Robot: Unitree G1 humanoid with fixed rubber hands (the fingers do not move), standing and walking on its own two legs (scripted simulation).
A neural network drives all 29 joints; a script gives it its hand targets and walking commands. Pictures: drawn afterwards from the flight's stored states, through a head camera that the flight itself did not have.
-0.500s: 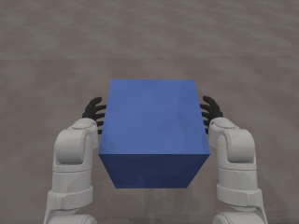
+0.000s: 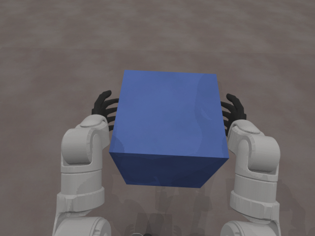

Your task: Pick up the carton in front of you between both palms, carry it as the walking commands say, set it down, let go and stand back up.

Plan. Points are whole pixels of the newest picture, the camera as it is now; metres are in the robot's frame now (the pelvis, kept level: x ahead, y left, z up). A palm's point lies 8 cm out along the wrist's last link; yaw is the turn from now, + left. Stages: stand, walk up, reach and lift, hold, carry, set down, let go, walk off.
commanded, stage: carry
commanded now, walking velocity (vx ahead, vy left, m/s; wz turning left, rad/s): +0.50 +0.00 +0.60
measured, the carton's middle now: (166, 135) +0.37 +0.02 +0.06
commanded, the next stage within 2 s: none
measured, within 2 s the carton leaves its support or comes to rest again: neither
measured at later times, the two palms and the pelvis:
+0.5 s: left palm (91, 85) +0.60 +0.31 +0.01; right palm (170, 69) +0.70 +0.02 +0.03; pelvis +0.32 +0.07 -0.05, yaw +18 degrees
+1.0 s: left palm (61, 38) +0.85 +0.51 +0.04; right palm (128, 29) +0.98 +0.24 +0.04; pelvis +0.65 +0.23 -0.05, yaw +25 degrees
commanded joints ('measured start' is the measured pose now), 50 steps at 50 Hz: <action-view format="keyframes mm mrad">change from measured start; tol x64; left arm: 1 -661 -909 -724 75 -403 27 -267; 50 -211 -1039 -751 -160 -389 32 -336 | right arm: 1 -561 796 676 178 300 44 233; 50 -193 1098 855 -86 327 -16 247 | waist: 1 -222 87 -379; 50 -130 10 -399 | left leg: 1 755 75 -29 -55 313 98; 26 680 -49 -284 233 940 -14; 30 -253 -112 -206 1022 -708 -45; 50 793 408 -330 -233 -34 125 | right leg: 1 -239 -79 17 720 388 27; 23 -785 -22 29 202 448 73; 29 707 -518 581 -43 1622 -206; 50 -630 -191 140 437 127 61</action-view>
